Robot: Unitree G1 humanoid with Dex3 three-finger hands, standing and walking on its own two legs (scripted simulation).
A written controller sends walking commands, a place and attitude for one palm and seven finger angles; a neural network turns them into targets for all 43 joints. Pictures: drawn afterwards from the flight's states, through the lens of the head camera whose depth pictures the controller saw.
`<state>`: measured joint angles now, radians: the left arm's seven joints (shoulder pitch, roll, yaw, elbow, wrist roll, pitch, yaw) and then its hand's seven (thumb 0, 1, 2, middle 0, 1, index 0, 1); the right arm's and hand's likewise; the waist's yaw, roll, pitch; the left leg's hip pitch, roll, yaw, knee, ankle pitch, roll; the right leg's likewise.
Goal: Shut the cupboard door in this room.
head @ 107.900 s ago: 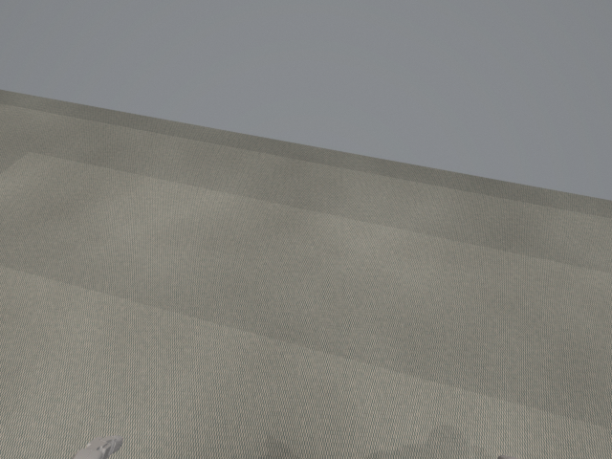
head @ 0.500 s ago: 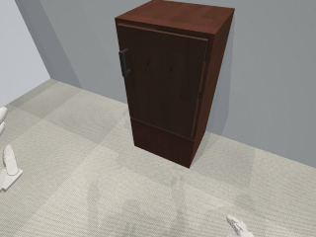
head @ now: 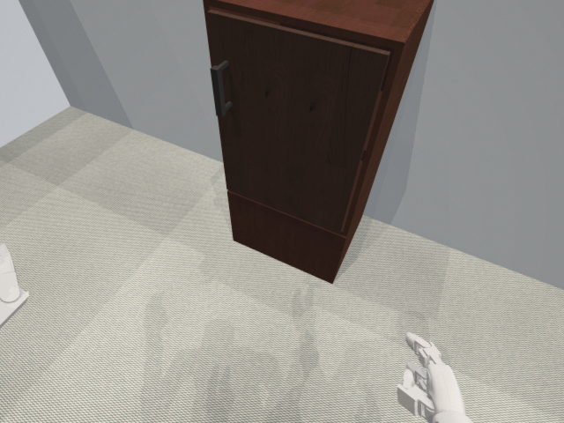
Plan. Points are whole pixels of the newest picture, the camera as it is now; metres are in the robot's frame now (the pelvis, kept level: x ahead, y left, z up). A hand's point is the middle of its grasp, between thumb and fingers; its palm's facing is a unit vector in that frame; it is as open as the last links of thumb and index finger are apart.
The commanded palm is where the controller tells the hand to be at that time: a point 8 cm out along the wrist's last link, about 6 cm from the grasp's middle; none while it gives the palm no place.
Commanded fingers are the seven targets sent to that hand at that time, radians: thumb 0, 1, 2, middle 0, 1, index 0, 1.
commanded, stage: stop stepping back and stand still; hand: left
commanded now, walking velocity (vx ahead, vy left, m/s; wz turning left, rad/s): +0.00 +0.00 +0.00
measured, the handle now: (222, 89) +0.88 +0.19 +0.01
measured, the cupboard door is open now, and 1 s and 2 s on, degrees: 0 0 0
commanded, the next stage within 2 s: let the arm hang, fingers relaxed in 0.06 s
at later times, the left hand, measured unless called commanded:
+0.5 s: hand out of the picture +0.00 +0.19 -0.19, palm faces +0.07 -0.98 -0.16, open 7.0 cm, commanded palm none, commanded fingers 0.00 0.90 0.90 -0.20 -0.30 -0.20 -0.30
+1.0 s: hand out of the picture -0.08 +0.19 -0.18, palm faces +0.09 -0.98 -0.17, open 7.4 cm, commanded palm none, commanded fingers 0.00 0.90 0.90 -0.20 -0.30 -0.20 -0.30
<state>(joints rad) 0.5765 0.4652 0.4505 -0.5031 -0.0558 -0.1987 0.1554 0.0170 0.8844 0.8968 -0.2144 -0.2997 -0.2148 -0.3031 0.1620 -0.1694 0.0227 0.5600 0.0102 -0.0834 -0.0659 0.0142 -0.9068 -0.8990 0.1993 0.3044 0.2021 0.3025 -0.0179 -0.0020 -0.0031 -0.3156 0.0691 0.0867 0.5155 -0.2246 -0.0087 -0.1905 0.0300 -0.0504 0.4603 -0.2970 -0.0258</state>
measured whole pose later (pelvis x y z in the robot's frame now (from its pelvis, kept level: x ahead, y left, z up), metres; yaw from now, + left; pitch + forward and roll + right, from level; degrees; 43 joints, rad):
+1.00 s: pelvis -0.04 +0.03 +0.00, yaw +3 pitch -1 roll -1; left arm 0.37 0.14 0.01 1.11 0.02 0.02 0.02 0.01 0.91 0.90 -0.20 -0.30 -0.20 -0.30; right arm 0.31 -0.14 -0.01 1.09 -0.02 0.02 -0.02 0.01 -0.92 -0.90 0.20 0.30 0.20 0.30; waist 0.00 0.01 -0.03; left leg -0.30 0.00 0.06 0.47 -0.15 0.04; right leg -0.18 -0.01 -0.02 0.48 -0.28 0.00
